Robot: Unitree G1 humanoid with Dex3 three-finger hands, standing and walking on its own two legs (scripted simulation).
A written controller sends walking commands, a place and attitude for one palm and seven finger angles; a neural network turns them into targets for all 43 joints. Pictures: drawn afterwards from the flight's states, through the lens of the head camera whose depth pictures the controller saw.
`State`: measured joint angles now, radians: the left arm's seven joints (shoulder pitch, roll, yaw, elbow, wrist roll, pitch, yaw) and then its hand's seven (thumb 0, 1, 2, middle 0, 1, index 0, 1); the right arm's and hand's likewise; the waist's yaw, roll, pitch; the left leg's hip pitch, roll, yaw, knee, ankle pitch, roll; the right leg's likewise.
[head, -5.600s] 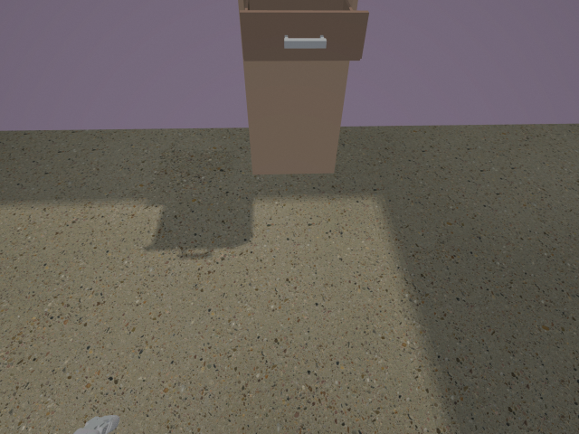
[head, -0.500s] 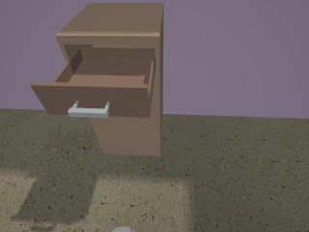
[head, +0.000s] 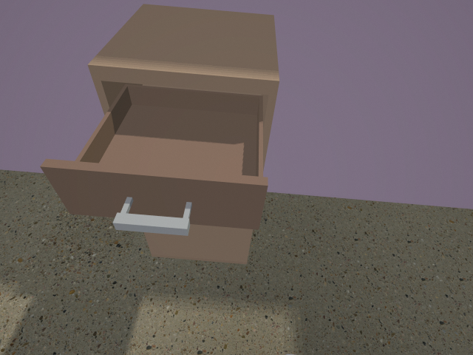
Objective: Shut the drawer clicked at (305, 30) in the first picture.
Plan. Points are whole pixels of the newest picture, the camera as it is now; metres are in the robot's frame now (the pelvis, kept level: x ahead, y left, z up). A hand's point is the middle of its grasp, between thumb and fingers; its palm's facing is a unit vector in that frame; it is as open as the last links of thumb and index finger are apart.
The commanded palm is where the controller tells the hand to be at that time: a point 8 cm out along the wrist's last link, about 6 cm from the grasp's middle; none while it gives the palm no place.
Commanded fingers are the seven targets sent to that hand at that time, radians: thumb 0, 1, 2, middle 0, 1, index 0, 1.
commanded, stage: come to a stop and stand still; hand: left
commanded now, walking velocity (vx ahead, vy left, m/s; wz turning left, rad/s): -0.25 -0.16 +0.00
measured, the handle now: (155, 214) +0.34 +0.18 +0.04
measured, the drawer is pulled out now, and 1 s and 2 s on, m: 0.29 0.29 0.29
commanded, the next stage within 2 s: look again from close up in 0.92 s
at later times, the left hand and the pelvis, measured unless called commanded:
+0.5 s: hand out of the picture +0.05 +0.15 -0.16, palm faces +0.09 -0.96 -0.26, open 7.3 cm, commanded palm none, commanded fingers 0.00 0.90 0.90 -0.20 -0.30 -0.20 -0.30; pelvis -0.01 -0.04 +0.00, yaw +1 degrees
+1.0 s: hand out of the picture -0.05 +0.16 -0.17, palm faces +0.03 -0.98 -0.20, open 7.4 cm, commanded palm none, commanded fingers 0.00 0.90 0.90 -0.20 -0.30 -0.20 -0.30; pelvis -0.04 -0.03 +0.00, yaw +0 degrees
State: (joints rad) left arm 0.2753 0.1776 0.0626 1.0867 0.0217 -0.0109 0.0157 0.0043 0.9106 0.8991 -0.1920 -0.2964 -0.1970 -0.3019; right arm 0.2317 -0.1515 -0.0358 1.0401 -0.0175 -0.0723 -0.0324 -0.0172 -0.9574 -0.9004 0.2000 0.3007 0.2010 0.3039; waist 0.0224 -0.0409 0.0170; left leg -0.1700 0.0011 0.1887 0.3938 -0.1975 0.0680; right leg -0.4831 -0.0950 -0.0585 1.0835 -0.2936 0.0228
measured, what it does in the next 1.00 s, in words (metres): steps on the spot: right foot, then left foot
